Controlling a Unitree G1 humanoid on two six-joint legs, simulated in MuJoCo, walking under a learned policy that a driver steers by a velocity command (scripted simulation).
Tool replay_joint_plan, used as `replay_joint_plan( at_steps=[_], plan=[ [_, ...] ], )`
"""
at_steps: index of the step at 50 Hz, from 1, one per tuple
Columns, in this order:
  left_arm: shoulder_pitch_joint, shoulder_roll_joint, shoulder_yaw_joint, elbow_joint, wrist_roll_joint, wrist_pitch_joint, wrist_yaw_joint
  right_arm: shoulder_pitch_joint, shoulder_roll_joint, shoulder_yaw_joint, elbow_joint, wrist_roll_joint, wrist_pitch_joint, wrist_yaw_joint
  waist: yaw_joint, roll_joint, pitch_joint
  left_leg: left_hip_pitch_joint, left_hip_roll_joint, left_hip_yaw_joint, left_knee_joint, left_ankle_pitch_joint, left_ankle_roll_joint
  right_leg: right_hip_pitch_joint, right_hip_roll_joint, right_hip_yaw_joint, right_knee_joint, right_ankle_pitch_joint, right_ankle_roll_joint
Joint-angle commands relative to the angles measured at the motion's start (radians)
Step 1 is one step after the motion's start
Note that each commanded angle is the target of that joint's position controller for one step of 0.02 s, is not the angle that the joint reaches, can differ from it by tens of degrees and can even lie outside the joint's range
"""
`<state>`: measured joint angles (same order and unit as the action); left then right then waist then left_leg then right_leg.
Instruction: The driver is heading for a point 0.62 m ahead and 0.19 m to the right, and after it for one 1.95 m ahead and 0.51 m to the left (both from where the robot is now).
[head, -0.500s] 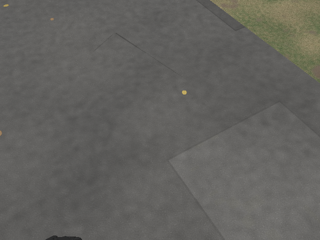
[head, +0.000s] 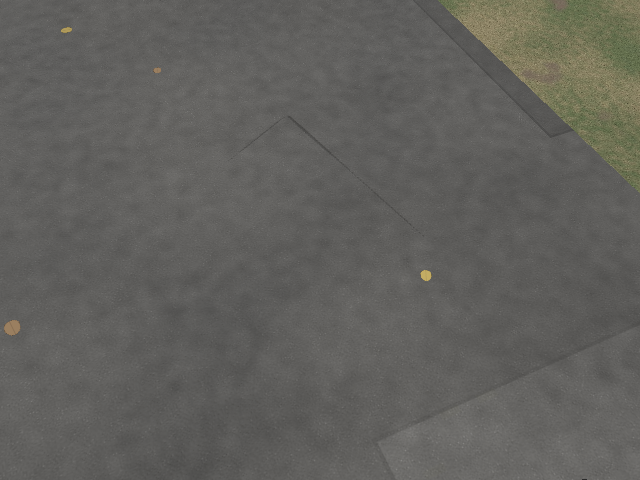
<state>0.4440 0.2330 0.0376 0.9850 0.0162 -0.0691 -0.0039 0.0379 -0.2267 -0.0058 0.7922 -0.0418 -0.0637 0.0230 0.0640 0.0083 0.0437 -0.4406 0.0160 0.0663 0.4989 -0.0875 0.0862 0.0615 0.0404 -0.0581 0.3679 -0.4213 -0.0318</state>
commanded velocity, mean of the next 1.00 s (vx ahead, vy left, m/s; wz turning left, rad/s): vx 0.47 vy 0.00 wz -0.22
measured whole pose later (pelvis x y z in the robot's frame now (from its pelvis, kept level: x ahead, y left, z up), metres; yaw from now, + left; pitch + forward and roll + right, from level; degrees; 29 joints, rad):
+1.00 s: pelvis +0.52 -0.06 +0.01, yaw -16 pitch +0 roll -1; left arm 0.36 0.23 0.05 0.95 0.02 -0.06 0.01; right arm 0.07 -0.23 -0.02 0.84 -0.02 -0.05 0.01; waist 0.06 0.04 0.06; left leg -0.55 0.04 0.04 0.60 -0.02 0.02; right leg 0.03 0.14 0.06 0.28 -0.30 -0.11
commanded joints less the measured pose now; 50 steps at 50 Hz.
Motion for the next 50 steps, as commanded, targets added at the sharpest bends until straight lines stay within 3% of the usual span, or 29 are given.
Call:
replay_joint_plan(
  at_steps=[1,2,3,4,5,6,9,14,18,22,25,26,27,28,29,30,31,32,33,34,36,39,41,44,47,50],
  plan=[
    [0.073,0.028,-0.004,-0.093,-0.037,-0.010,-0.002,0.472,-0.293,-0.094,0.073,-0.033,-0.016,-0.030,-0.180,0.234,-0.329,0.759,0.379,-0.578,-0.132,-0.226,0.201,-0.544,-0.014,-0.045,0.758,0.201,-0.033],
    [0.037,0.128,0.024,-0.076,-0.010,-0.005,0.005,0.427,-0.258,-0.091,0.078,0.014,-0.001,-0.024,-0.174,0.173,-0.320,0.718,0.398,-0.737,-0.225,-0.215,0.226,-0.665,0.015,0.076,0.885,-0.087,-0.043],
    [-0.032,0.137,0.030,-0.093,-0.005,-0.005,0.003,0.328,-0.208,-0.079,0.065,0.026,0.002,-0.022,-0.134,0.104,-0.168,0.600,0.355,-0.568,-0.224,-0.200,0.204,-0.716,-0.045,0.109,0.906,-0.021,-0.053],
    [-0.079,0.114,0.023,-0.100,-0.006,-0.010,-0.003,0.270,-0.147,-0.064,0.060,0.024,-0.005,-0.017,-0.116,0.053,-0.095,0.484,0.310,-0.459,-0.257,-0.127,0.180,-0.700,-0.082,0.111,0.856,0.048,-0.053],
    [-0.090,0.099,0.023,-0.097,-0.003,-0.004,-0.006,0.241,-0.116,-0.056,0.065,0.023,-0.012,-0.018,-0.086,0.052,-0.050,0.401,0.261,-0.372,-0.289,-0.076,0.142,-0.660,-0.110,0.106,0.793,0.084,-0.049],
    [-0.079,0.091,0.021,-0.092,0.013,0.009,-0.012,0.231,-0.093,-0.048,0.079,0.027,-0.018,-0.022,-0.059,0.070,-0.029,0.336,0.223,-0.309,-0.313,-0.023,0.116,-0.614,-0.126,0.102,0.749,0.104,-0.036],
    [-0.088,0.065,0.018,-0.088,0.022,0.035,-0.027,0.277,-0.109,-0.052,0.114,0.033,-0.040,-0.022,-0.036,0.058,-0.030,0.307,0.197,-0.231,-0.354,0.087,0.126,-0.598,-0.130,0.074,0.708,0.161,-0.008],
    [-0.284,0.060,0.012,-0.149,0.015,0.041,-0.033,0.343,-0.115,-0.054,0.159,0.033,-0.039,-0.020,-0.065,0.044,0.035,0.344,0.169,-0.145,-0.410,0.097,0.124,-0.719,-0.155,0.041,0.510,0.329,0.027],
    [-0.395,0.041,-0.001,-0.181,0.004,0.036,-0.035,0.397,-0.116,-0.054,0.189,0.024,-0.043,-0.026,-0.100,0.048,0.056,0.394,0.177,-0.054,-0.413,0.168,0.102,-0.691,-0.119,0.024,0.348,0.421,0.004],
    [-0.456,0.050,0.000,-0.213,0.011,0.030,-0.036,0.428,-0.113,-0.052,0.216,0.017,-0.040,-0.041,-0.110,0.047,0.073,0.516,0.219,0.002,-0.358,0.291,0.080,-0.691,-0.097,-0.004,0.260,0.377,-0.047],
    [-0.391,0.065,0.012,-0.204,0.017,0.024,-0.031,0.402,-0.143,-0.059,0.219,0.013,-0.032,-0.052,-0.068,0.068,0.022,0.576,0.228,0.060,-0.172,0.688,0.054,-0.564,-0.025,-0.068,0.221,0.245,-0.104],
    [-0.304,0.079,0.022,-0.179,0.019,0.021,-0.027,0.395,-0.156,-0.062,0.218,0.011,-0.025,-0.053,-0.031,0.073,-0.032,0.579,0.222,0.081,-0.024,0.807,0.046,-0.467,0.016,-0.087,0.199,0.208,-0.129],
    [-0.153,0.103,0.038,-0.131,0.027,0.014,-0.023,0.386,-0.163,-0.063,0.210,0.015,-0.016,-0.053,0.032,0.054,-0.114,0.509,0.201,0.113,0.186,0.769,0.024,-0.276,0.042,-0.078,0.135,0.240,-0.160],
    [0.014,0.185,0.067,-0.095,0.042,0.011,-0.013,0.378,-0.144,-0.055,0.174,0.019,-0.017,-0.052,0.094,-0.027,-0.221,0.289,0.169,0.127,0.486,0.471,-0.003,-0.017,-0.122,0.150,0.109,0.170,-0.223],
    [0.013,0.285,0.094,-0.100,0.031,0.018,-0.006,0.430,-0.052,-0.040,0.123,0.035,-0.026,-0.028,0.028,-0.276,-0.300,-0.138,-0.065,0.093,0.855,-0.393,-0.055,0.251,-0.395,0.714,-0.007,0.187,-0.394],
    [-0.017,0.253,0.089,-0.096,-0.008,0.030,-0.011,0.321,-0.133,-0.058,0.110,0.019,-0.034,-0.026,0.041,-0.112,-0.274,-0.253,-0.031,-0.109,0.912,-0.388,-0.040,0.234,-0.370,0.756,-0.073,0.189,-0.372],
    [-0.092,0.221,0.082,-0.107,-0.010,0.033,-0.006,0.251,-0.129,-0.057,0.079,0.029,-0.048,-0.020,0.015,-0.074,-0.141,-0.292,0.022,-0.112,0.874,-0.285,-0.035,0.106,-0.350,0.601,-0.081,0.269,-0.342],
    [-0.132,0.169,0.070,-0.110,-0.007,0.031,-0.007,0.238,-0.122,-0.054,0.077,0.029,-0.056,-0.022,-0.017,0.004,-0.077,-0.246,0.055,-0.108,0.793,-0.222,-0.039,-0.013,-0.310,0.512,-0.102,0.393,-0.306],
    [-0.160,0.146,0.064,-0.112,-0.010,0.028,-0.003,0.233,-0.114,-0.055,0.076,0.017,-0.047,-0.024,-0.049,0.019,-0.040,-0.195,0.073,-0.109,0.734,-0.212,-0.052,-0.103,-0.265,0.440,-0.114,0.483,-0.280],
    [-0.175,0.122,0.056,-0.111,-0.015,0.023,0.001,0.251,-0.103,-0.052,0.073,0.003,-0.028,-0.023,-0.078,0.001,-0.044,-0.135,0.085,-0.111,0.686,-0.210,-0.069,-0.163,-0.228,0.384,-0.128,0.532,-0.261],
    [-0.151,0.135,0.057,-0.105,-0.021,0.007,0.002,0.250,-0.084,-0.051,0.061,-0.007,0.005,-0.017,-0.092,-0.013,-0.049,-0.108,0.082,-0.096,0.621,-0.217,-0.098,-0.205,-0.197,0.344,-0.142,0.585,-0.262],
    [-0.103,0.169,0.065,-0.101,-0.019,0.003,0.003,0.147,-0.080,-0.048,0.015,-0.008,0.023,-0.012,-0.073,-0.031,-0.014,-0.165,0.085,-0.072,0.493,-0.125,-0.133,-0.235,-0.165,0.327,-0.176,0.538,-0.251],
    [-0.071,0.161,0.062,-0.095,-0.018,0.005,0.003,0.075,-0.082,-0.047,-0.009,-0.002,0.025,-0.010,-0.051,-0.041,0.010,-0.201,0.080,-0.059,0.383,-0.040,-0.143,-0.209,-0.152,0.306,-0.174,0.618,-0.222],
    [-0.027,0.126,0.046,-0.072,-0.016,0.004,0.008,0.039,-0.052,-0.031,-0.013,0.010,0.016,-0.006,-0.024,-0.060,-0.019,-0.118,0.047,-0.016,0.234,0.075,-0.116,-0.162,-0.121,0.191,-0.108,0.971,-0.136],
    [-0.007,0.115,0.033,-0.054,-0.003,0.004,0.017,0.005,-0.056,-0.024,-0.010,0.022,0.009,-0.010,0.004,-0.085,-0.035,-0.056,0.010,0.005,0.139,0.129,-0.076,-0.094,-0.128,0.158,-0.084,1.017,-0.096],
    [-0.050,0.125,0.028,-0.049,0.012,0.006,0.032,0.085,-0.094,-0.033,0.026,0.018,-0.002,-0.018,-0.040,-0.100,-0.043,0.036,-0.028,-0.013,0.071,0.029,-0.025,-0.035,-0.172,0.159,0.013,1.121,-0.090]
  ],
)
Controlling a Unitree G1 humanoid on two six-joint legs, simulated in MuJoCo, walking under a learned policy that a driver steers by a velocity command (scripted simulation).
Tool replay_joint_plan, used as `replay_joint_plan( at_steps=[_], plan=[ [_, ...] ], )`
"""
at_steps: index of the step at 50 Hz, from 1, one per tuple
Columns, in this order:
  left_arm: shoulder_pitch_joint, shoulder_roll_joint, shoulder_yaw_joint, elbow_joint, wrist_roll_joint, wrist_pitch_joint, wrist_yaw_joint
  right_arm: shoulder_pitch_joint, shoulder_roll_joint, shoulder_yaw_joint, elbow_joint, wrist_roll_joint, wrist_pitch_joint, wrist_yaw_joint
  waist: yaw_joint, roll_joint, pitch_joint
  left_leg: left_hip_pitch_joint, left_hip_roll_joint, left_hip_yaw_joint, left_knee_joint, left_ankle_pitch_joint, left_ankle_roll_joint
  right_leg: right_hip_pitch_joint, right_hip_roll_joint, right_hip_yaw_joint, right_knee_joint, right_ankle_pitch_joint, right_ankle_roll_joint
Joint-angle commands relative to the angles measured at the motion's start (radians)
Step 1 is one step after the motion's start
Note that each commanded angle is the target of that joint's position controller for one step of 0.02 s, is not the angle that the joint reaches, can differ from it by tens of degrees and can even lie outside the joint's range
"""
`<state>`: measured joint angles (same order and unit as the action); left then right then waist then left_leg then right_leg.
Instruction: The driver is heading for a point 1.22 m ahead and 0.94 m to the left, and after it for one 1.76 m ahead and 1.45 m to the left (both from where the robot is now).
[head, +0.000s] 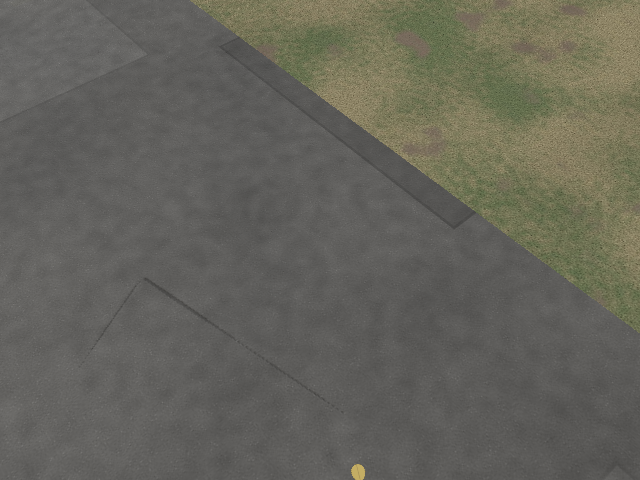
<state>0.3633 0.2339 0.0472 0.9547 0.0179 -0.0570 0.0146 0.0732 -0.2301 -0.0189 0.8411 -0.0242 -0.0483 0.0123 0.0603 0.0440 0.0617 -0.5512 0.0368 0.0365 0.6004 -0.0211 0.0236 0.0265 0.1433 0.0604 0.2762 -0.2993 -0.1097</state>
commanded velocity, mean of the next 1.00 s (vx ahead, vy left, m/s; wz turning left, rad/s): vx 0.05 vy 0.00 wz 0.48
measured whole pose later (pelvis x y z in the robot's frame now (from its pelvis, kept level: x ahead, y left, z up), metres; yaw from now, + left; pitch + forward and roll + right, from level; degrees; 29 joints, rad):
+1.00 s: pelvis +0.07 -0.02 +0.00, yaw +33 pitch +0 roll +1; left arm 0.22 0.28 0.05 0.79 0.03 0.01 0.02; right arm 0.14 -0.29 -0.07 0.79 0.00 0.09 0.05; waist 0.02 0.00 0.08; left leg -0.30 -0.01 0.03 0.73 -0.44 -0.02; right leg -0.20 -0.07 -0.15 0.50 -0.29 -0.02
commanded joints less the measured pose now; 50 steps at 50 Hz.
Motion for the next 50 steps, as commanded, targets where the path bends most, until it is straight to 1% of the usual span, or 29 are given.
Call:
replay_joint_plan(
  at_steps=[1,2,3,4,5,6,7,8,10,12,16,18,21,24,26,27,28,29,30,31,32,33,34,35,37,39,41,47,50],
  plan=[
    [0.008,0.135,0.021,-0.019,0.010,-0.007,0.020,0.135,-0.109,-0.028,0.010,-0.001,-0.025,-0.012,-0.075,-0.130,-0.078,0.212,-0.070,0.011,-0.079,-0.052,0.058,0.019,-0.279,0.037,0.187,1.041,-0.007],
    [-0.024,0.153,0.025,-0.022,0.000,-0.007,0.023,0.232,-0.119,-0.034,0.042,-0.004,-0.038,-0.016,-0.134,-0.097,-0.101,0.315,-0.069,0.002,-0.196,0.059,0.077,0.009,-0.254,0.008,0.331,0.986,0.007],
    [-0.029,0.160,0.025,-0.052,-0.008,-0.014,0.026,0.323,-0.178,-0.049,0.061,-0.010,-0.047,-0.022,-0.157,-0.025,-0.184,0.507,0.057,-0.135,-0.158,0.469,0.116,-0.114,-0.198,-0.023,0.547,0.705,0.030],
    [0.113,0.072,0.011,-0.057,-0.030,-0.010,0.026,0.320,-0.261,-0.069,0.047,-0.005,-0.037,-0.018,-0.077,0.194,-0.305,0.744,0.341,-0.449,-0.075,1.050,0.318,-0.372,-0.030,-0.097,0.909,-0.158,0.080],
    [0.126,0.114,0.016,-0.040,-0.011,0.006,0.025,0.300,-0.218,-0.064,0.036,0.038,-0.020,-0.006,-0.074,0.115,-0.385,0.752,0.368,-0.572,-0.143,1.012,0.394,-0.463,-0.022,-0.027,1.013,-0.298,0.087],
    [0.046,0.130,0.020,-0.046,0.010,0.017,0.022,0.229,-0.186,-0.063,0.013,0.045,-0.008,-0.002,-0.072,0.016,-0.275,0.645,0.314,-0.495,-0.179,0.801,0.373,-0.511,-0.071,0.008,1.052,-0.241,0.093],
    [-0.026,0.124,0.020,-0.061,0.018,0.022,0.017,0.169,-0.146,-0.053,0.001,0.037,0.003,-0.006,-0.066,-0.025,-0.178,0.533,0.251,-0.429,-0.223,0.633,0.333,-0.537,-0.099,0.009,1.017,-0.196,0.099],
    [-0.066,0.120,0.021,-0.077,0.017,0.033,0.013,0.154,-0.124,-0.048,0.001,0.030,0.012,-0.012,-0.055,-0.034,-0.124,0.451,0.204,-0.383,-0.257,0.531,0.294,-0.535,-0.126,0.008,0.967,-0.167,0.107],
    [-0.057,0.101,0.017,-0.086,0.017,0.064,0.009,0.158,-0.128,-0.051,0.009,0.022,0.027,-0.018,-0.032,0.006,-0.122,0.352,0.138,-0.338,-0.293,0.367,0.247,-0.466,-0.131,-0.007,0.881,-0.132,0.125],
    [-0.055,0.087,0.013,-0.092,0.012,0.082,0.013,0.160,-0.155,-0.063,0.002,0.015,0.034,-0.015,-0.029,0.021,-0.144,0.311,0.110,-0.336,-0.309,0.238,0.231,-0.442,-0.121,-0.020,0.822,-0.123,0.139],
    [-0.139,0.098,0.015,-0.123,0.010,0.100,0.023,0.168,-0.183,-0.082,-0.011,0.006,0.057,-0.015,-0.061,0.067,-0.129,0.273,0.081,-0.409,-0.368,-0.187,0.201,-0.469,-0.123,-0.017,0.691,-0.104,0.151],
    [-0.176,0.106,0.017,-0.139,0.006,0.103,0.026,0.171,-0.189,-0.089,-0.017,0.006,0.069,-0.016,-0.077,0.082,-0.116,0.274,0.079,-0.461,-0.393,-0.333,0.189,-0.483,-0.122,-0.010,0.646,-0.094,0.152],
    [-0.201,0.105,0.014,-0.154,-0.002,0.095,0.030,0.176,-0.195,-0.098,-0.021,0.003,0.080,-0.016,-0.091,0.082,-0.108,0.287,0.079,-0.512,-0.393,-0.368,0.178,-0.472,-0.110,0.000,0.579,-0.099,0.145],
    [-0.186,0.103,0.010,-0.162,-0.013,0.082,0.036,0.163,-0.194,-0.104,-0.026,0.000,0.089,-0.013,-0.090,0.092,-0.108,0.287,0.072,-0.551,-0.384,-0.335,0.166,-0.408,-0.085,0.003,0.478,-0.121,0.124],
    [-0.132,0.105,0.008,-0.156,-0.023,0.072,0.040,0.140,-0.191,-0.106,-0.031,0.002,0.096,-0.008,-0.069,0.104,-0.106,0.261,0.059,-0.575,-0.383,-0.311,0.144,-0.313,-0.061,0.001,0.349,-0.131,0.098],
    [-0.086,0.107,0.008,-0.148,-0.025,0.067,0.044,0.122,-0.189,-0.107,-0.035,0.007,0.100,-0.007,-0.044,0.105,-0.103,0.232,0.042,-0.576,-0.377,-0.323,0.120,-0.241,-0.051,-0.006,0.241,-0.096,0.082],
    [-0.035,0.116,0.011,-0.138,-0.021,0.060,0.050,0.100,-0.184,-0.106,-0.043,0.017,0.102,-0.007,-0.013,0.095,-0.094,0.177,0.003,-0.553,-0.357,-0.377,0.076,-0.145,-0.062,-0.006,0.087,-0.027,0.066],
    [-0.041,0.187,0.028,-0.147,-0.009,0.056,0.060,0.122,-0.143,-0.096,-0.053,0.029,0.099,-0.011,-0.034,-0.027,-0.083,0.096,-0.081,-0.468,-0.234,-0.484,0.014,-0.086,-0.203,0.140,-0.064,-0.108,0.034],
    [-0.121,0.292,0.049,-0.193,0.005,0.058,0.063,0.150,-0.100,-0.089,-0.070,0.045,0.093,-0.015,-0.065,-0.262,-0.096,-0.022,-0.249,-0.222,0.071,-0.505,-0.029,-0.093,-0.489,0.463,-0.157,-0.214,-0.067],
    [-0.206,0.265,0.044,-0.208,0.021,0.062,0.056,0.129,-0.190,-0.108,-0.053,-0.002,0.086,-0.021,-0.077,-0.171,-0.030,-0.032,-0.179,-0.163,0.281,-0.492,-0.039,-0.258,-0.535,0.434,-0.136,-0.079,-0.128],
    [-0.235,0.188,0.023,-0.222,0.017,0.059,0.051,0.142,-0.200,-0.114,-0.043,-0.007,0.085,-0.015,-0.104,-0.119,-0.032,0.043,-0.154,-0.170,0.391,-0.447,-0.037,-0.313,-0.478,0.342,-0.092,0.073,-0.121],
    [-0.271,0.148,0.012,-0.227,0.009,0.056,0.046,0.177,-0.182,-0.112,-0.028,-0.010,0.090,-0.008,-0.133,-0.108,-0.028,0.052,-0.150,-0.161,0.470,-0.395,-0.037,-0.313,-0.407,0.227,-0.057,0.178,-0.087],
    [-0.281,0.143,0.009,-0.238,0.005,0.054,0.044,0.204,-0.174,-0.110,-0.017,-0.012,0.099,-0.002,-0.139,-0.140,-0.043,0.038,-0.148,-0.146,0.537,-0.368,-0.042,-0.272,-0.362,0.154,-0.032,0.245,-0.066],
    [-0.269,0.142,0.008,-0.247,0.005,0.055,0.045,0.216,-0.172,-0.107,-0.010,-0.010,0.107,0.006,-0.127,-0.171,-0.047,0.013,-0.143,-0.124,0.582,-0.370,-0.054,-0.234,-0.344,0.106,-0.009,0.336,-0.067],
    [-0.192,0.151,0.011,-0.234,0.008,0.056,0.039,0.166,-0.164,-0.098,-0.029,-0.001,0.115,0.015,-0.083,-0.171,-0.049,-0.038,-0.121,-0.096,0.547,-0.378,-0.077,-0.133,-0.345,0.067,0.029,0.475,-0.078],
    [-0.112,0.173,0.022,-0.213,0.006,0.056,0.038,0.110,-0.152,-0.088,-0.052,0.004,0.120,0.021,-0.038,-0.178,-0.060,-0.070,-0.103,-0.084,0.473,-0.394,-0.095,-0.023,-0.372,0.063,0.058,0.574,-0.093],
    [-0.079,0.193,0.031,-0.204,0.007,0.057,0.035,0.082,-0.146,-0.081,-0.068,0.009,0.124,0.027,-0.018,-0.196,-0.074,-0.053,-0.090,-0.070,0.403,-0.417,-0.099,0.026,-0.395,0.052,0.078,0.621,-0.100],
    [-0.117,0.225,0.047,-0.210,0.015,0.060,0.009,0.050,-0.132,-0.063,-0.110,0.026,0.128,0.035,-0.019,-0.235,-0.092,0.165,-0.069,0.016,0.173,-0.444,-0.052,-0.069,-0.423,-0.033,0.120,0.629,-0.089],
    [-0.131,0.240,0.055,-0.207,0.008,0.066,0.001,0.070,-0.135,-0.063,-0.120,0.028,0.121,0.032,-0.036,-0.240,-0.102,0.259,-0.076,0.043,0.016,-0.398,-0.017,-0.096,-0.440,-0.053,0.177,0.589,-0.063]
  ],
)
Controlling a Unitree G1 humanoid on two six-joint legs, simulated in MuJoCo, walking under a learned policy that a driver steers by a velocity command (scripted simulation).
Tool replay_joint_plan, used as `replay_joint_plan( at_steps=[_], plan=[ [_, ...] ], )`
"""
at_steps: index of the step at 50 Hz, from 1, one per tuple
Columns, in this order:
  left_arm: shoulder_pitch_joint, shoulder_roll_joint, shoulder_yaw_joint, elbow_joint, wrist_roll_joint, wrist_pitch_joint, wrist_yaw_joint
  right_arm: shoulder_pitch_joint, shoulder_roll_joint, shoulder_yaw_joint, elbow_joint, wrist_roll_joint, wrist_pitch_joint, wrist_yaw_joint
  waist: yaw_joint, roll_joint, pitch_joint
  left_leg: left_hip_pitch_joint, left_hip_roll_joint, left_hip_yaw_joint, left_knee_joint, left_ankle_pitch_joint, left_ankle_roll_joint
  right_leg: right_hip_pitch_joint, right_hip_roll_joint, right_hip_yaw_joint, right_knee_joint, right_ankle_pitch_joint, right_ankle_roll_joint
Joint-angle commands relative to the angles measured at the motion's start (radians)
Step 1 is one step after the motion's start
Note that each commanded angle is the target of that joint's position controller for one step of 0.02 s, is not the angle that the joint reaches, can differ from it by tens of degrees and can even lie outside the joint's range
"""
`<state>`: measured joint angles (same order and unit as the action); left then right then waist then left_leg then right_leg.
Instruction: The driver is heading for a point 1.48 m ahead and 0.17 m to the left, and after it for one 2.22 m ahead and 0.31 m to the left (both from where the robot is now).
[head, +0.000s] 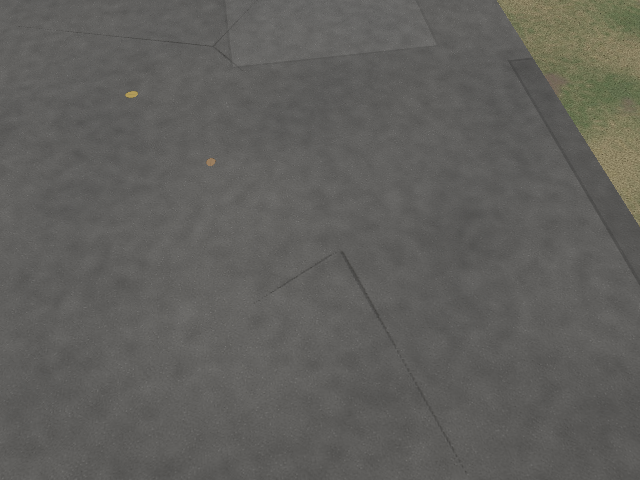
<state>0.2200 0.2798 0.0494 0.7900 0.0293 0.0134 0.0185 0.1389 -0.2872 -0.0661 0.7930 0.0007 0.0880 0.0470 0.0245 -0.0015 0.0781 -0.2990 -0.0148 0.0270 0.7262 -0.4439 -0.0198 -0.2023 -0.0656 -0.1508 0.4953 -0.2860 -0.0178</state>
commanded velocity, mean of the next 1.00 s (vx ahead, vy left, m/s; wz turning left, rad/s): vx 0.03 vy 0.00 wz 0.28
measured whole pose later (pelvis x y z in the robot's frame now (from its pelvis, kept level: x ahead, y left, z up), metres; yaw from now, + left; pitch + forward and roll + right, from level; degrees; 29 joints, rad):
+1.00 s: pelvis +0.03 +0.02 +0.00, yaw +15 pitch -1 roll -1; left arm 0.27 0.28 0.03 0.92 0.02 0.02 0.00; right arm 0.28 -0.27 -0.01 1.01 -0.03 0.00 0.00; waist -0.01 -0.01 0.00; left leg -0.17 -0.03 -0.03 0.52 -0.38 0.08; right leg -0.16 0.03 0.00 0.48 -0.32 -0.05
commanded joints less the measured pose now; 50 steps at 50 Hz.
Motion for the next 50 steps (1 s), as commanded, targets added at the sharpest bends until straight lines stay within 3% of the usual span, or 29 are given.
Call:
replay_joint_plan(
  at_steps=[1,2,3,4,5,7,8,9,11,21,25,27,28,29,30,31,32,34,36,38,39,40,41,43,46,48,50],
  plan=[
    [-0.003,0.194,0.054,-0.042,-0.011,-0.001,-0.003,0.033,-0.074,-0.015,-0.065,-0.004,-0.023,-0.007,-0.029,-0.168,-0.124,0.082,-0.032,0.058,-0.234,0.122,0.042,0.091,-0.221,0.128,0.014,0.510,-0.121],
    [0.018,0.186,0.054,-0.032,-0.013,0.002,-0.004,0.062,-0.094,-0.019,-0.058,-0.017,-0.036,-0.018,-0.052,-0.093,-0.134,0.190,-0.021,0.003,-0.375,0.254,0.059,0.007,-0.200,0.086,0.110,0.377,-0.061],
    [0.055,0.130,0.041,-0.050,-0.004,0.008,-0.008,0.088,-0.197,-0.040,-0.062,-0.033,-0.053,-0.029,-0.043,0.164,-0.144,0.333,0.202,-0.312,-0.470,0.399,0.107,-0.215,-0.103,-0.002,0.364,-0.008,0.011],
    [-0.031,0.077,0.022,-0.124,-0.001,0.023,0.007,0.142,-0.319,-0.071,-0.064,-0.015,-0.057,-0.028,-0.075,0.291,-0.125,0.288,0.412,-0.566,-0.420,0.794,0.282,-0.390,0.060,0.056,0.503,-0.376,0.047],
    [-0.057,0.119,0.027,-0.113,0.000,0.035,0.017,0.177,-0.266,-0.065,-0.051,-0.004,-0.057,-0.030,-0.099,0.137,-0.130,0.292,0.380,-0.489,-0.399,0.797,0.331,-0.395,0.022,0.156,0.607,-0.352,0.048],
    [-0.032,0.127,0.033,-0.083,-0.022,0.030,0.008,0.038,-0.169,-0.033,-0.070,-0.007,-0.049,-0.043,-0.024,0.102,-0.042,0.204,0.235,-0.339,-0.417,0.649,0.262,-0.385,-0.001,0.190,0.584,-0.180,0.047],
    [-0.025,0.144,0.039,-0.079,-0.009,0.028,0.004,0.009,-0.155,-0.028,-0.079,-0.002,-0.049,-0.051,-0.015,0.132,-0.045,0.209,0.195,-0.316,-0.417,0.650,0.238,-0.379,0.002,0.186,0.573,-0.131,0.051],
    [-0.001,0.148,0.040,-0.066,0.001,0.028,-0.002,0.010,-0.148,-0.025,-0.081,-0.002,-0.049,-0.052,-0.012,0.140,-0.074,0.216,0.170,-0.298,-0.409,0.697,0.235,-0.356,0.014,0.178,0.589,-0.101,0.059],
    [0.006,0.138,0.038,-0.066,-0.002,0.032,-0.009,0.044,-0.163,-0.030,-0.075,-0.001,-0.052,-0.047,-0.016,0.102,-0.106,0.230,0.167,-0.308,-0.403,0.707,0.238,-0.348,0.028,0.178,0.588,-0.081,0.068],
    [-0.055,0.098,0.020,-0.078,-0.017,0.038,0.002,0.112,-0.157,-0.015,-0.038,-0.024,-0.063,-0.056,-0.059,0.113,-0.088,0.206,0.185,-0.379,-0.397,0.616,0.252,-0.245,0.053,0.174,0.326,-0.108,0.043],
    [-0.031,0.088,0.012,-0.066,-0.028,0.032,0.011,0.080,-0.148,-0.002,-0.022,-0.027,-0.061,-0.058,-0.042,0.115,-0.088,0.149,0.180,-0.402,-0.360,0.672,0.231,-0.087,0.078,0.164,0.154,-0.117,0.015],
    [0.032,0.063,0.003,-0.038,-0.024,0.020,0.018,0.045,-0.130,0.010,-0.013,-0.011,-0.060,-0.065,0.010,0.085,-0.088,0.091,0.144,-0.395,-0.321,0.609,0.174,0.078,0.075,0.161,-0.127,0.067,-0.002],
    [0.037,0.082,0.001,-0.035,-0.009,0.006,0.025,0.063,-0.094,0.023,-0.011,-0.009,-0.066,-0.067,0.001,0.028,-0.102,0.028,0.110,-0.385,-0.303,0.480,0.118,0.184,-0.010,0.252,-0.220,0.175,-0.011],
    [0.038,0.137,0.000,-0.046,0.008,-0.009,0.030,0.126,-0.041,0.037,-0.007,-0.012,-0.071,-0.066,-0.035,-0.136,-0.141,-0.020,0.023,-0.289,-0.187,0.220,0.078,0.258,-0.214,0.458,-0.265,0.324,-0.047],
    [-0.026,0.175,0.005,-0.042,-0.008,-0.005,0.020,0.127,-0.082,0.025,0.010,-0.001,-0.058,-0.072,-0.048,-0.204,-0.096,0.031,-0.069,-0.175,-0.182,-0.003,0.065,0.083,-0.278,0.498,-0.222,0.470,-0.173],
    [-0.051,0.118,-0.009,-0.047,-0.013,-0.010,0.010,0.125,-0.112,0.019,0.032,-0.012,-0.050,-0.074,-0.042,-0.159,-0.086,0.070,-0.045,-0.164,-0.116,-0.033,0.057,0.054,-0.256,0.479,-0.229,0.440,-0.204],
    [-0.065,0.095,-0.021,-0.041,-0.014,-0.016,0.006,0.107,-0.099,0.020,0.042,-0.010,-0.048,-0.070,-0.043,-0.152,-0.070,0.080,-0.045,-0.160,-0.123,0.001,0.055,0.032,-0.215,0.436,-0.232,0.394,-0.187],
    [-0.080,0.095,-0.029,-0.026,-0.012,-0.016,0.011,0.102,-0.075,0.026,0.064,-0.011,-0.047,-0.059,-0.056,-0.159,-0.061,0.111,-0.031,-0.139,-0.201,0.102,0.043,0.034,-0.138,0.358,-0.212,0.345,-0.132],
    [-0.063,0.118,-0.023,-0.004,-0.015,-0.013,0.011,0.111,-0.057,0.037,0.094,-0.015,-0.053,-0.060,-0.056,-0.134,-0.081,0.168,-0.024,-0.126,-0.327,0.254,0.031,0.054,-0.098,0.319,-0.175,0.358,-0.096],
    [-0.044,0.117,-0.022,0.008,-0.018,-0.015,0.008,0.093,-0.085,0.037,0.109,-0.023,-0.059,-0.067,-0.038,-0.091,-0.092,0.217,0.028,-0.176,-0.373,0.359,0.023,0.032,-0.078,0.321,-0.173,0.245,-0.060],
    [-0.025,0.113,-0.021,0.013,-0.021,-0.016,0.003,0.087,-0.103,0.034,0.126,-0.019,-0.061,-0.069,-0.014,-0.054,-0.066,0.198,0.046,-0.193,-0.355,0.388,0.024,0.022,-0.047,0.306,-0.192,0.198,-0.049],
    [-0.029,0.098,-0.024,0.028,-0.024,-0.015,0.003,0.086,-0.093,0.034,0.146,-0.009,-0.062,-0.069,-0.021,-0.019,-0.046,0.153,0.042,-0.196,-0.364,0.367,0.028,0.048,-0.031,0.285,-0.193,0.177,-0.043],
    [-0.027,0.099,-0.024,0.043,-0.020,-0.012,0.004,0.102,-0.072,0.041,0.164,-0.010,-0.065,-0.069,-0.027,-0.022,-0.066,0.148,0.033,-0.189,-0.381,0.293,0.034,0.078,-0.023,0.278,-0.193,0.072,-0.043],
    [-0.011,0.139,-0.004,0.060,-0.015,0.000,-0.001,0.109,-0.079,0.037,0.179,-0.023,-0.068,-0.071,-0.014,-0.046,-0.054,0.078,-0.020,-0.139,-0.307,0.065,0.067,0.082,-0.021,0.314,-0.195,-0.228,-0.081],
    [0.045,0.161,0.012,0.087,-0.011,0.009,-0.009,0.075,-0.054,0.043,0.162,-0.039,-0.081,-0.056,-0.001,-0.110,0.047,-0.067,-0.038,-0.057,-0.162,-0.042,0.094,0.027,-0.154,0.506,-0.310,-0.546,-0.181],
    [0.030,0.154,0.018,0.091,-0.012,0.000,-0.013,0.088,-0.037,0.048,0.161,-0.039,-0.101,-0.049,-0.025,-0.106,0.064,0.004,-0.004,-0.031,-0.154,0.030,0.103,-0.065,-0.189,0.541,-0.331,-0.524,-0.201],
    [-0.080,0.131,0.017,0.059,-0.016,-0.010,-0.023,0.232,-0.036,0.047,0.213,-0.030,-0.121,-0.045,-0.109,-0.066,0.046,0.237,-0.003,-0.069,-0.315,0.033,0.140,-0.230,-0.098,0.409,-0.227,-0.436,-0.149]
  ],
)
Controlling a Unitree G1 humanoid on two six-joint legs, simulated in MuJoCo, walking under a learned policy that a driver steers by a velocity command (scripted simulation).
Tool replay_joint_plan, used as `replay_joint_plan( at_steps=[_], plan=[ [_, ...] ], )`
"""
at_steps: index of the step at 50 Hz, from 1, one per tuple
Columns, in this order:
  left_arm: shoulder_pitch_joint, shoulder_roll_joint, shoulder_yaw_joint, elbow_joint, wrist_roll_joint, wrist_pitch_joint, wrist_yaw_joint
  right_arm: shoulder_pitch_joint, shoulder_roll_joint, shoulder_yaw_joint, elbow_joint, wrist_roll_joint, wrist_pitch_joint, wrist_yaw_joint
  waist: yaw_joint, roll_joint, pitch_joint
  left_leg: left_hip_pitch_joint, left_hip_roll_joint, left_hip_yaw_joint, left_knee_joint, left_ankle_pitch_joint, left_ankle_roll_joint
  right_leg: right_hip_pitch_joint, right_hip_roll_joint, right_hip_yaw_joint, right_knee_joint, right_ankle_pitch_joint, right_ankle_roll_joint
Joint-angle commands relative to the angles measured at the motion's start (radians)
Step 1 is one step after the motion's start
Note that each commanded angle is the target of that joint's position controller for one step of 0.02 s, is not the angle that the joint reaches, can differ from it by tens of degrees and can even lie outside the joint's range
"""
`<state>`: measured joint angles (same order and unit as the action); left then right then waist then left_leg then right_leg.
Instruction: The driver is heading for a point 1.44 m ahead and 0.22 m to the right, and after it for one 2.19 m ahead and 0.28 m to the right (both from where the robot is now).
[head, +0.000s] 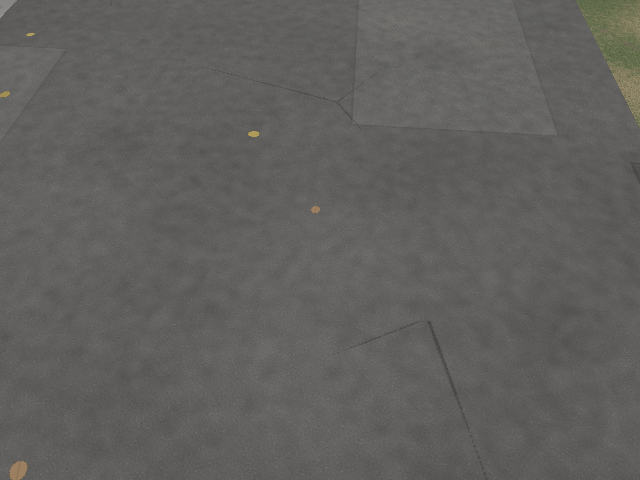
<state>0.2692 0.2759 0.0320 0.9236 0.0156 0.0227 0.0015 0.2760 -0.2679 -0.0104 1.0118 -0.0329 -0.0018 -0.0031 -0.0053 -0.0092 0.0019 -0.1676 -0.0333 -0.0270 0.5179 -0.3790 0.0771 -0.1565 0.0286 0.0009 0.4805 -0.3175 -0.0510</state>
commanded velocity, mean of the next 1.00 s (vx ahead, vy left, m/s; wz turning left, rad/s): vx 0.45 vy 0.00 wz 0.01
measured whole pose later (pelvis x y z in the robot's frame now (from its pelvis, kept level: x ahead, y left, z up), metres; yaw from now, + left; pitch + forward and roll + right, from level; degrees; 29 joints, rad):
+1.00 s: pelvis +0.51 -0.01 -0.02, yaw +0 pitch +0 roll +0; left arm 0.46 0.20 0.02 1.05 0.01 -0.07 0.01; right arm 0.00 -0.20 -0.02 0.88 -0.04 -0.08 0.01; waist 0.05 -0.01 0.07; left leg -0.44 -0.03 0.11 0.54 -0.11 0.11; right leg -0.01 0.03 -0.05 0.69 -0.44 -0.07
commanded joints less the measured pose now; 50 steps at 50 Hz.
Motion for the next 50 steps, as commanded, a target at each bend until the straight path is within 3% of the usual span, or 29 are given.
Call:
replay_joint_plan(
  at_steps=[1,2,3,4,5,9,13,15,17,19,20,21,22,23,24,25,26,28,31,34,37,42,45,47,48,49,50],
  plan=[
    [-0.222,0.086,0.020,-0.118,-0.008,-0.027,-0.012,0.200,-0.114,-0.024,0.024,0.003,-0.042,-0.003,-0.133,0.090,0.135,0.185,0.124,-0.253,-0.266,-0.208,0.092,-0.408,-0.076,0.118,-0.002,-0.302,-0.058],
    [-0.264,0.044,0.011,-0.152,-0.002,-0.043,-0.019,0.289,-0.202,-0.050,0.054,0.010,-0.050,-0.006,-0.152,0.264,0.156,0.283,0.310,-0.576,-0.435,-0.384,0.158,-0.571,0.033,-0.043,0.270,-0.171,-0.017],
    [-0.258,0.104,0.024,-0.150,0.016,-0.052,-0.016,0.265,-0.195,-0.051,0.054,0.002,-0.051,-0.005,-0.124,0.167,0.200,0.273,0.367,-0.615,-0.430,-0.267,0.185,-0.641,0.001,0.008,0.396,-0.182,-0.030],
    [-0.199,0.105,0.026,-0.124,0.015,-0.061,-0.021,0.212,-0.161,-0.046,0.037,0.003,-0.057,-0.007,-0.074,0.094,0.181,0.278,0.335,-0.530,-0.401,-0.155,0.174,-0.626,-0.032,0.037,0.455,-0.122,-0.036],
    [-0.162,0.096,0.024,-0.105,0.012,-0.070,-0.030,0.177,-0.139,-0.041,0.026,0.005,-0.064,-0.008,-0.045,0.082,0.146,0.291,0.302,-0.458,-0.397,-0.059,0.153,-0.607,-0.054,0.039,0.481,-0.066,-0.035],
    [-0.196,0.073,0.018,-0.116,0.024,-0.063,-0.049,0.198,-0.083,-0.024,0.043,0.016,-0.086,-0.008,-0.035,0.100,0.094,0.290,0.231,-0.252,-0.397,0.300,0.127,-0.580,-0.077,-0.026,0.498,0.053,0.012],
    [-0.334,0.038,-0.002,-0.182,0.017,-0.056,-0.052,0.238,-0.083,-0.020,0.067,0.016,-0.085,-0.011,-0.058,0.106,0.126,0.216,0.203,-0.155,-0.393,0.497,0.122,-0.532,-0.066,-0.086,0.334,0.123,0.036],
    [-0.376,0.034,-0.009,-0.207,0.011,-0.054,-0.050,0.253,-0.095,-0.021,0.078,0.014,-0.085,-0.012,-0.065,0.127,0.138,0.189,0.209,-0.136,-0.393,0.560,0.115,-0.461,-0.052,-0.102,0.234,0.149,0.019],
    [-0.355,0.047,-0.006,-0.212,0.008,-0.053,-0.041,0.241,-0.107,-0.024,0.082,0.015,-0.085,-0.012,-0.043,0.136,0.134,0.186,0.227,-0.117,-0.370,0.678,0.103,-0.370,-0.033,-0.112,0.167,0.159,-0.013],
    [-0.231,0.077,0.011,-0.176,0.007,-0.058,-0.024,0.210,-0.122,-0.027,0.078,0.017,-0.086,-0.014,0.024,0.123,0.070,0.197,0.231,-0.079,-0.220,0.978,0.072,-0.194,0.010,-0.116,0.119,0.146,-0.048],
    [-0.090,0.095,0.023,-0.128,0.007,-0.066,-0.015,0.196,-0.130,-0.030,0.076,0.020,-0.082,-0.014,0.087,0.099,-0.005,0.187,0.212,-0.050,-0.057,1.065,0.054,-0.038,0.036,-0.121,0.065,0.165,-0.067],
    [0.071,0.123,0.039,-0.073,0.014,-0.075,-0.002,0.185,-0.128,-0.028,0.069,0.021,-0.082,-0.012,0.150,0.077,-0.086,0.077,0.172,-0.024,0.147,0.954,0.037,0.182,0.003,-0.085,0.031,0.162,-0.088],
    [0.235,0.209,0.061,-0.046,0.036,-0.080,0.010,0.209,-0.067,-0.014,0.038,0.017,-0.083,-0.009,0.183,-0.057,-0.210,-0.111,0.101,0.015,0.466,0.520,0.025,0.398,-0.258,0.218,-0.009,-0.062,-0.130],
    [0.224,0.263,0.068,-0.039,0.034,-0.076,0.000,0.302,0.007,-0.009,0.035,0.031,-0.080,-0.003,0.109,-0.233,-0.270,-0.377,-0.073,-0.013,0.758,-0.154,0.003,0.485,-0.462,0.718,-0.202,-0.139,-0.245],
    [0.115,0.202,0.062,-0.044,-0.003,-0.072,-0.007,0.220,-0.079,-0.031,0.025,0.006,-0.077,-0.002,0.071,-0.107,-0.120,-0.449,0.003,-0.076,0.817,-0.070,0.025,0.331,-0.417,0.699,-0.258,-0.237,-0.236],
    [0.006,0.125,0.044,-0.067,-0.010,-0.078,-0.012,0.142,-0.088,-0.036,0.002,0.004,-0.080,0.006,0.037,-0.048,0.002,-0.451,0.054,-0.056,0.777,0.040,0.031,0.181,-0.380,0.528,-0.272,-0.189,-0.218],
    [-0.028,0.081,0.033,-0.063,-0.003,-0.090,-0.018,0.105,-0.061,-0.032,-0.006,0.007,-0.082,0.011,0.019,-0.013,0.050,-0.416,0.084,-0.044,0.731,0.092,0.029,0.083,-0.329,0.412,-0.298,-0.042,-0.203],
    [-0.022,0.038,0.019,-0.036,0.000,-0.107,-0.015,0.116,-0.030,-0.029,-0.003,-0.003,-0.063,0.022,-0.027,-0.039,0.052,-0.326,0.116,-0.033,0.657,0.116,0.012,-0.015,-0.259,0.260,-0.324,0.134,-0.166],
    [0.062,0.043,0.018,0.008,-0.004,-0.128,-0.013,0.065,-0.012,-0.031,-0.024,-0.005,-0.043,0.034,-0.037,-0.043,0.059,-0.364,0.123,0.003,0.589,0.150,-0.010,-0.016,-0.239,0.169,-0.349,0.281,-0.172],
    [0.129,0.048,0.017,0.035,-0.006,-0.128,-0.009,-0.086,-0.009,-0.029,-0.077,-0.007,-0.036,0.040,-0.011,-0.034,0.099,-0.478,0.139,0.039,0.468,0.258,-0.035,0.022,-0.216,0.114,-0.378,0.333,-0.166],
    [0.175,0.039,0.010,0.054,-0.009,-0.127,-0.007,-0.221,0.011,-0.018,-0.126,0.001,-0.043,0.045,0.019,-0.035,0.111,-0.462,0.118,0.080,0.270,0.365,-0.051,0.038,-0.182,0.052,-0.368,0.450,-0.141],
    [0.258,0.052,0.008,0.093,0.001,-0.123,0.005,-0.352,0.007,-0.010,-0.180,0.008,-0.047,0.040,0.060,-0.048,0.112,-0.432,0.077,0.114,0.091,0.397,-0.027,0.179,-0.217,0.040,-0.331,0.596,-0.130],
    [0.239,0.066,0.012,0.103,0.011,-0.116,0.015,-0.320,-0.017,-0.020,-0.187,0.007,-0.058,0.031,0.026,-0.059,0.088,-0.359,0.040,0.120,0.032,0.281,0.017,0.272,-0.245,0.028,-0.226,0.834,-0.122],
    [0.218,0.081,0.015,0.105,0.012,-0.110,0.015,-0.123,-0.052,-0.041,-0.127,0.005,-0.071,0.016,-0.055,-0.066,-0.018,-0.128,-0.020,0.138,-0.032,0.226,0.059,0.278,-0.228,0.005,0.009,1.029,-0.099],
    [0.203,0.078,0.012,0.097,0.004,-0.109,0.014,0.045,-0.086,-0.058,-0.078,-0.008,-0.081,0.005,-0.126,-0.049,-0.104,0.111,0.026,0.091,-0.068,0.264,0.094,0.153,-0.198,-0.021,0.212,0.901,-0.082],
    [0.228,0.013,-0.006,0.055,-0.020,-0.113,0.006,0.201,-0.185,-0.085,-0.057,-0.036,-0.083,-0.009,-0.149,0.086,-0.246,0.408,0.296,-0.236,-0.075,0.169,0.172,-0.124,-0.119,-0.072,0.548,0.498,-0.050],
    [0.306,-0.002,0.002,0.064,-0.037,-0.111,0.001,0.202,-0.206,-0.097,-0.050,-0.011,-0.066,0.000,-0.105,0.233,-0.350,0.539,0.474,-0.665,-0.203,0.162,0.298,-0.381,0.057,-0.036,0.855,-0.201,-0.026]
  ],
)
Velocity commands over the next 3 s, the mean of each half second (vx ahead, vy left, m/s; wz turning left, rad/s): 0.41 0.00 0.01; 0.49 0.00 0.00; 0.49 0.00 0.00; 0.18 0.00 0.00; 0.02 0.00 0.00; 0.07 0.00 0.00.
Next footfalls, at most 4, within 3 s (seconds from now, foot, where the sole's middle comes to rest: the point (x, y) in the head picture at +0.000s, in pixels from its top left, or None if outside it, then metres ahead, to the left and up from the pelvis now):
0.42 right None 0.34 -0.10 -0.77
0.96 left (296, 432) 0.65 0.07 -0.77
1.50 right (371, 322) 0.95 -0.12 -0.77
1.94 left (296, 312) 0.98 0.07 -0.77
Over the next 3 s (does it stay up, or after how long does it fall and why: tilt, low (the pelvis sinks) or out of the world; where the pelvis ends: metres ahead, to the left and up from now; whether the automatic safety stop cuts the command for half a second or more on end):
stays up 0.95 -0.03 0.00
